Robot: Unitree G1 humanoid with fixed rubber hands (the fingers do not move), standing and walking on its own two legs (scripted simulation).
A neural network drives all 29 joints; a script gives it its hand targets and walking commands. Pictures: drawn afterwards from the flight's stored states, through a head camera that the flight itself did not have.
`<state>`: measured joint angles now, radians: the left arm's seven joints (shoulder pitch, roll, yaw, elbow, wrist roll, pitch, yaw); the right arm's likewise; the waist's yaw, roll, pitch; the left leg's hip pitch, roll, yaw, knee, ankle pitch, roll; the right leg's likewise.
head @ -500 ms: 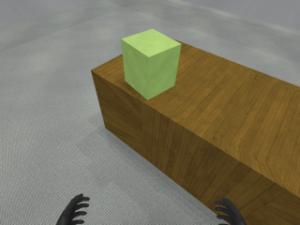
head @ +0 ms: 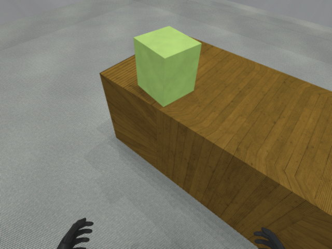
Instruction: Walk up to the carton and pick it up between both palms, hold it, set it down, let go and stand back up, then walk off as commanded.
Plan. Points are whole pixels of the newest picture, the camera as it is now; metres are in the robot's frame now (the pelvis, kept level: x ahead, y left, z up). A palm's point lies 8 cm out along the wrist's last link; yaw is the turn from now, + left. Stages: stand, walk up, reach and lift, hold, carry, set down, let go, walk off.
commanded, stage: stand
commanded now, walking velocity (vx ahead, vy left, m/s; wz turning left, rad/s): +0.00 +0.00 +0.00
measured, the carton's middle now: (166, 66) +0.88 +0.02 -0.05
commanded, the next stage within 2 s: walk up in 1.30 s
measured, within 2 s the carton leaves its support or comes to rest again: neither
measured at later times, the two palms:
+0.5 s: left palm out of the picture +0.14 +0.24 -0.08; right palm out of the picture +0.13 -0.27 -0.09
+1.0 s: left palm out of the picture +0.14 +0.24 -0.08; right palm out of the picture +0.12 -0.28 -0.09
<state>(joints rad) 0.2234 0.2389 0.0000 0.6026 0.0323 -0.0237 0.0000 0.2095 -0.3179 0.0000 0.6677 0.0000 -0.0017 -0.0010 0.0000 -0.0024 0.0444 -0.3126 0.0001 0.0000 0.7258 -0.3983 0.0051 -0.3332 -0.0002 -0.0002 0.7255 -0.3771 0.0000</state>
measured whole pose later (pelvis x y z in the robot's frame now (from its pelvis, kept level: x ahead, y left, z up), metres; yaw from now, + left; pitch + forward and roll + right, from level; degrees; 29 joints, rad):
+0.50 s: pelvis +0.00 +0.00 +0.00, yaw +0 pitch -1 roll +0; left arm 0.22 0.24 0.00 0.60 0.02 -0.03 0.00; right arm 0.21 -0.32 0.00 0.70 0.00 -0.01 0.00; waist 0.00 0.00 0.04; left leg -0.31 0.00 0.00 0.73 -0.40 0.01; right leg -0.33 0.00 0.00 0.73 -0.38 0.00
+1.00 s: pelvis +0.00 +0.00 +0.00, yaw +0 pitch -1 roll +0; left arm 0.23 0.25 0.00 0.60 0.02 -0.03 0.00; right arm 0.21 -0.32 0.00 0.73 0.00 -0.01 0.00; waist 0.00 0.00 0.04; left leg -0.31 0.00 0.00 0.73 -0.39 0.01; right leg -0.33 0.00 0.00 0.73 -0.37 0.00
